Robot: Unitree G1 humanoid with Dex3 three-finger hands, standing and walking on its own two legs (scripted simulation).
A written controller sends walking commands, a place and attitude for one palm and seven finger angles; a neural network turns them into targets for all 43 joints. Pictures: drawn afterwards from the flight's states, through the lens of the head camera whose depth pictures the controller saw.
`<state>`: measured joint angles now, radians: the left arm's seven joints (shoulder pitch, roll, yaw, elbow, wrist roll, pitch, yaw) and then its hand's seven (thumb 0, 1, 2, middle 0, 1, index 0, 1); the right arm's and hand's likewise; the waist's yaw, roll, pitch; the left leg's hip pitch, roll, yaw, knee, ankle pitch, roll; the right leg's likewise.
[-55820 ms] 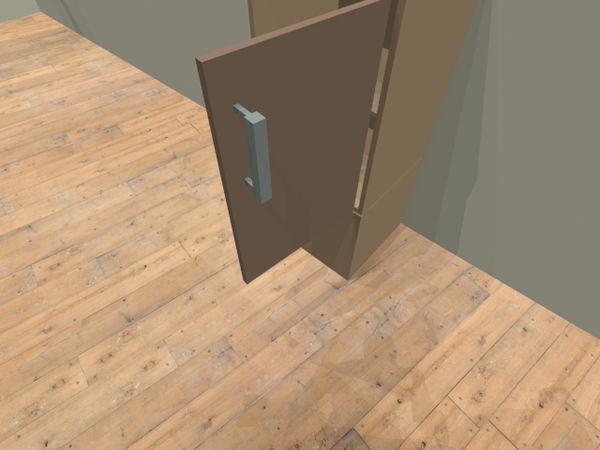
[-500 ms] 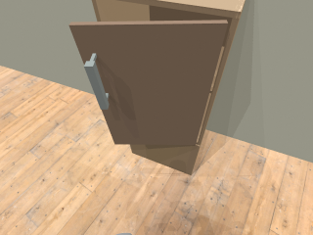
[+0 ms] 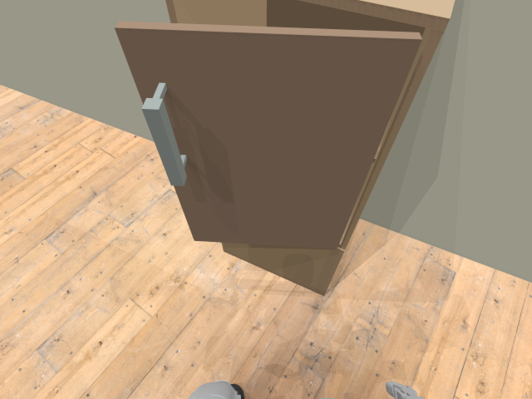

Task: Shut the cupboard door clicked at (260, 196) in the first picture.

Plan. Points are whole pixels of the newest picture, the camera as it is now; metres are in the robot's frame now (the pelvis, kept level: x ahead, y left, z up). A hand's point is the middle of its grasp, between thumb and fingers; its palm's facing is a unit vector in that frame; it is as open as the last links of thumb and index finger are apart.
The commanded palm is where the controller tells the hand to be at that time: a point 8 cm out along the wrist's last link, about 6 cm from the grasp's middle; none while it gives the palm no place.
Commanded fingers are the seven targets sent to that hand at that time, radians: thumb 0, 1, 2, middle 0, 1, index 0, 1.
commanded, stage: come to a stop and stand still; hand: left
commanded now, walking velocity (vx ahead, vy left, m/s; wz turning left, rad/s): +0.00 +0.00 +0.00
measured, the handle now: (170, 138) +0.48 +0.21 +0.09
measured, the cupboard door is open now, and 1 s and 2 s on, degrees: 22 22 22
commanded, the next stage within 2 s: look again from close up in 0.68 s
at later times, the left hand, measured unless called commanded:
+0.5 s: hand out of the picture -0.01 +0.15 -0.17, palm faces +0.02 -0.98 -0.20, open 7.3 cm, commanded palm none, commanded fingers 0.00 0.90 0.90 -0.20 -0.30 -0.20 -0.30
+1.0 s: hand out of the picture -0.06 +0.14 -0.17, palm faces +0.02 -0.99 -0.16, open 7.4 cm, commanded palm none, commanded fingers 0.00 0.90 0.90 -0.20 -0.30 -0.20 -0.30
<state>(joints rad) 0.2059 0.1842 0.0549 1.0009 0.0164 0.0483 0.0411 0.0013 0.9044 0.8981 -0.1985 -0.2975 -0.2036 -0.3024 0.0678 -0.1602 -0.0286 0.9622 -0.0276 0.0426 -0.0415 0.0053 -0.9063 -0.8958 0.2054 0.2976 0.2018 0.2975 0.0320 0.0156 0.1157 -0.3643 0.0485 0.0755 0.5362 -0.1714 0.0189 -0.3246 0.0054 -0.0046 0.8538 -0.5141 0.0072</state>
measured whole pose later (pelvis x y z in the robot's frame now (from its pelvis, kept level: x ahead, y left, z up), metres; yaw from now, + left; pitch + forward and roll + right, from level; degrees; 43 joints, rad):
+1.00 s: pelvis -0.04 -0.03 +0.01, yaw +0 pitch +0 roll -1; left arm 0.34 0.16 -0.01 1.08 0.02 -0.01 0.03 0.00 0.90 0.90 -0.20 -0.30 -0.20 -0.30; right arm 0.31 -0.14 0.00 1.10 -0.02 0.00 -0.02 0.01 -0.91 -0.90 0.20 0.30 0.20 0.30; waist 0.00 -0.03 0.00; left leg -0.30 -0.01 0.08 0.47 -0.18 0.05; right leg -0.22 0.02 -0.04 0.47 -0.25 -0.02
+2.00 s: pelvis -0.06 -0.06 -0.09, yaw +4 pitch +11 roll -3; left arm 0.48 0.23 0.16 -0.12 -0.32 -0.58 -0.29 0.02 0.90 0.90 -0.55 -0.69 -0.56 -0.69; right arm 0.14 -0.26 -0.01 0.55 0.02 -0.27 -0.05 0.02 -0.91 -0.90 0.20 0.30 0.20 0.30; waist 0.07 0.04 -0.12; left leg -0.92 0.02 -0.05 1.19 -0.47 0.01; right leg -0.77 0.04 -0.16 1.15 -0.57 -0.08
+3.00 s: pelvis -0.03 -0.01 -0.02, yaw +4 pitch +2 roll -3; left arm 0.29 0.29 0.20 -0.21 -0.29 -0.12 -0.21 0.02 0.89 0.90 -1.29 -1.49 -1.30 -1.50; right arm 0.26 -0.23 0.08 0.55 0.04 -0.22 -0.06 0.02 -0.90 -0.90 0.21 0.30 0.20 0.30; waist 0.04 0.04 -0.06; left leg -0.48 -0.02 0.02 0.78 -0.33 0.07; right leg -0.35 0.01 -0.08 0.71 -0.39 0.00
